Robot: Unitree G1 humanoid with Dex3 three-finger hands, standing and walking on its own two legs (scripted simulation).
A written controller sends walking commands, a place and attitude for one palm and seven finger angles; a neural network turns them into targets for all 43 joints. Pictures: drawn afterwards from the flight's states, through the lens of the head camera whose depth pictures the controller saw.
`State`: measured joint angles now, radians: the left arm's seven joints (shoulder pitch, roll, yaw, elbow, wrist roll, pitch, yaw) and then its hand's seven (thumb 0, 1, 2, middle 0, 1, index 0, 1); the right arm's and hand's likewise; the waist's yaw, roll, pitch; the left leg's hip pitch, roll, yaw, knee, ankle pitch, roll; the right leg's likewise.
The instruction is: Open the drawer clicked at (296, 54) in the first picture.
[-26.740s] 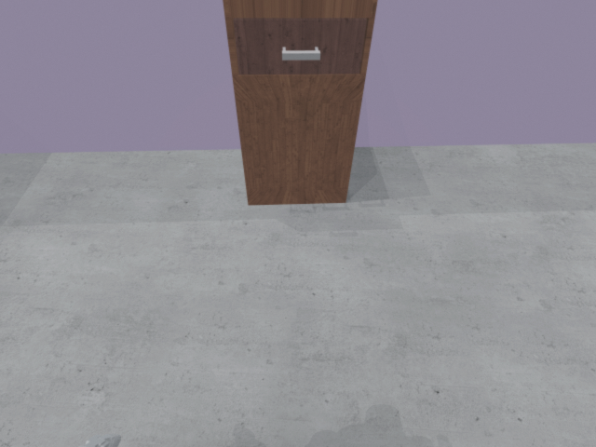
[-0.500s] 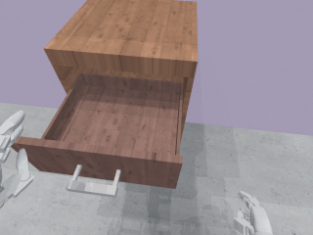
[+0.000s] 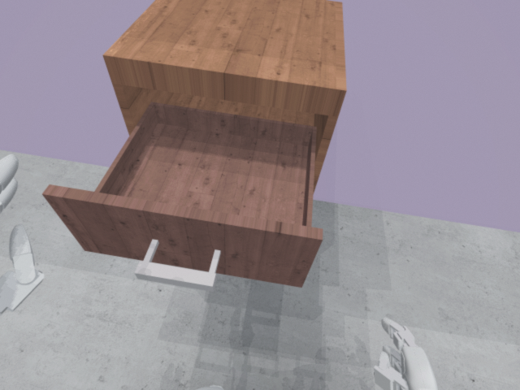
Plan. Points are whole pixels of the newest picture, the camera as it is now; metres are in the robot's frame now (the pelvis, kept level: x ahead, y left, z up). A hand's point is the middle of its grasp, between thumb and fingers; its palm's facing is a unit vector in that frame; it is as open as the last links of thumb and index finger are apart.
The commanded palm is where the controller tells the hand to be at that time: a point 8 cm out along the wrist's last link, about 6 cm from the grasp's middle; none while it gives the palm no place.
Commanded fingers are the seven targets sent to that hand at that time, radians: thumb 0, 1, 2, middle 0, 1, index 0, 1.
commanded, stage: step back with the hand held close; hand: left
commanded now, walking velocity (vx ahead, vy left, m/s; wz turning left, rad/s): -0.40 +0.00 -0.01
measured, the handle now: (180, 263) +0.31 +0.15 -0.02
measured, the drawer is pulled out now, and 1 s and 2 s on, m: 0.30 0.30 0.30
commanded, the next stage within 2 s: stop stepping back and stand still in 0.36 s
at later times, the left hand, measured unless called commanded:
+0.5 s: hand out of the picture +0.07 +0.19 +0.16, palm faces +0.33 -0.83 -0.45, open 7.4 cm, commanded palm +0.00 +0.23 +0.19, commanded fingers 0.00 0.90 0.90 -0.20 -0.30 -0.20 -0.30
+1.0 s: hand out of the picture -0.07 +0.19 +0.17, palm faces +0.39 -0.84 -0.39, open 7.4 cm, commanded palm -0.14 +0.23 +0.19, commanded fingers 0.00 0.90 0.90 -0.20 -0.30 -0.20 -0.30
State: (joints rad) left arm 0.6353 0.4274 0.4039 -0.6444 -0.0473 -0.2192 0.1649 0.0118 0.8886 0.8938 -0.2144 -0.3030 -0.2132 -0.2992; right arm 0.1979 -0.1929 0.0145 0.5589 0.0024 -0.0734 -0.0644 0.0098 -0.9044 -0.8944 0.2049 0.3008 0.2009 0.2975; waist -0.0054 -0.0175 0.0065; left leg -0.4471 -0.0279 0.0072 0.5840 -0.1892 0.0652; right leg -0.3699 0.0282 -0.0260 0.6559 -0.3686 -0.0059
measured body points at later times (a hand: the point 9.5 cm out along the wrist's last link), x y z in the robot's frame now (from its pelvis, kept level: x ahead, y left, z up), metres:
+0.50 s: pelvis -0.13 -0.05 +0.01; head -0.11 -0.03 +0.46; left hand +0.04 +0.24 +0.19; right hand +0.03 -0.31 -0.07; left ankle -0.13 +0.07 -0.72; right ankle -0.14 -0.14 -0.73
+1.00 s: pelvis -0.27 -0.04 -0.01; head -0.29 -0.02 +0.44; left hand -0.10 +0.24 +0.19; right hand -0.12 -0.28 -0.08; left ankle -0.22 +0.07 -0.73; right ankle -0.20 -0.14 -0.68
